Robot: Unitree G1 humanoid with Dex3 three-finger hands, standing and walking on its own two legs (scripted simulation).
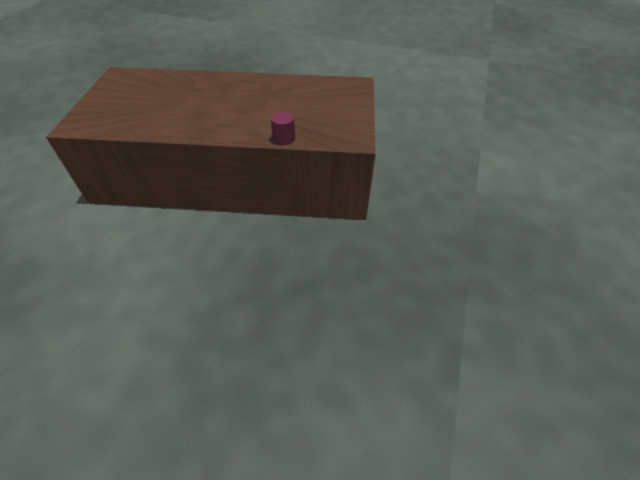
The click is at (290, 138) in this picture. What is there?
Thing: squat round
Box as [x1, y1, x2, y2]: [271, 111, 294, 144]
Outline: 274,113 271,116 273,140 278,144 288,144 292,142 294,139 292,114 284,111
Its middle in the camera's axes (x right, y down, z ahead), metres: -0.13 -0.41 +1.47
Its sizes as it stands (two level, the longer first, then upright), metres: 0.086 0.086 0.092
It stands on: a support 0.36 m high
